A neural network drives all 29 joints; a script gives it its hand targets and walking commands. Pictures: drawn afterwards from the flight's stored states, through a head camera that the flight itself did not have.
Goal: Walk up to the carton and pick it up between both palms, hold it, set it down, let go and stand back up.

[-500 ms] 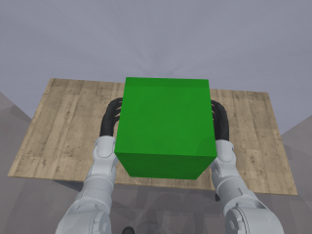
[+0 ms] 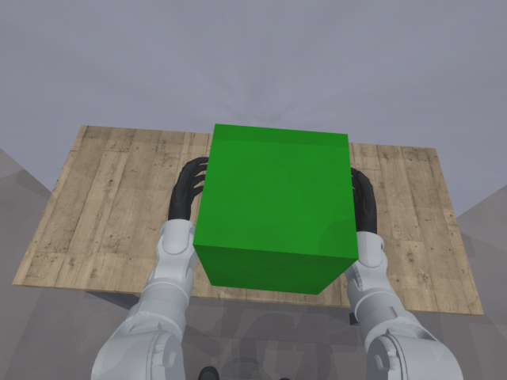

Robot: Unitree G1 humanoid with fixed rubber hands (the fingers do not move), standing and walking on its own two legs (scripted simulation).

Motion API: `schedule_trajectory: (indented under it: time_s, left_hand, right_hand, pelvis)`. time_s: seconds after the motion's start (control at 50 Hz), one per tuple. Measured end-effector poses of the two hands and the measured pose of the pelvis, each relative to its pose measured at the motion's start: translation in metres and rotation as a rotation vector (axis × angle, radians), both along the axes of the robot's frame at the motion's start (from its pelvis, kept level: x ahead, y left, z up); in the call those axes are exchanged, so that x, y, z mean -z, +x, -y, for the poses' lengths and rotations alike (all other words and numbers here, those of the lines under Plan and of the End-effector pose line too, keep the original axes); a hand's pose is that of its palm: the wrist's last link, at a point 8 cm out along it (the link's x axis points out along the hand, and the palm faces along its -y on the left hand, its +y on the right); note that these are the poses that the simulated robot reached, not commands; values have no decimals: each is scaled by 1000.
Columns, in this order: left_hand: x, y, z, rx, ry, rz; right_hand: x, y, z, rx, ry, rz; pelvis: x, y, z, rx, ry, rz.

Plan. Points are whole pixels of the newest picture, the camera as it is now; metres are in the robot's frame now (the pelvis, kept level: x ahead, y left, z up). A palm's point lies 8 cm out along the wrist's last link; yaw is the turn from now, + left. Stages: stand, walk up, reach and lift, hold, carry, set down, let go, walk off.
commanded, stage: set down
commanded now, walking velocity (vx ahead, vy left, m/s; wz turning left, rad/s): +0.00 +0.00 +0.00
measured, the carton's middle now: (271, 218) +0.37 -0.02 -0.04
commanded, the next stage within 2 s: none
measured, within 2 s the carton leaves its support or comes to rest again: neither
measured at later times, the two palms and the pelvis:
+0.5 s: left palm (183, 206) +0.37 +0.14 -0.02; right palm (361, 221) +0.35 -0.17 -0.01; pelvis -0.02 +0.01 +0.00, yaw -2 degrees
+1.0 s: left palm (157, 245) +0.31 +0.18 -0.04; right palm (364, 243) +0.32 -0.17 -0.02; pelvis -0.03 +0.01 -0.01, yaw -3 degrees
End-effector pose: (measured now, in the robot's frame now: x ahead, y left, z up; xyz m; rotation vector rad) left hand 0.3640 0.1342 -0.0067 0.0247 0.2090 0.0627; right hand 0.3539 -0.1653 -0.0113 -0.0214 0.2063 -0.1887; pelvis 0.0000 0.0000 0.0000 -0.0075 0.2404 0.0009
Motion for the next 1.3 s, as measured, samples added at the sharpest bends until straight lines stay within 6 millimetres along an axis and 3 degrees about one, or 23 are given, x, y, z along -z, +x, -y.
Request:
schedule_trajectory:
  time_s: [0.52,0.68,0.94,1.16,1.3]
  left_hand:
    - [9,7,-2,10,15,-16]
    - [14,1,-11,4,48,-33]
    - [30,-38,-36,-24,73,-86]
    - [45,-99,-55,-38,75,-124]
    - [32,-114,-63,-37,67,-62]
  right_hand:
    - [3,0,0,7,-7,-23]
    - [6,-3,0,0,-12,-46]
    - [10,-25,1,-39,-17,-67]
    - [19,-79,18,-18,-13,-64]
    - [17,-102,28,-22,-15,-84]
  pelvis:
    - [4,-17,-5,37,-13,-54]
    - [7,-22,-7,42,-15,-79]
    - [9,-33,-9,43,-18,-63]
    - [9,-48,-10,37,-22,-35]
    - [12,-63,-10,33,-24,-2]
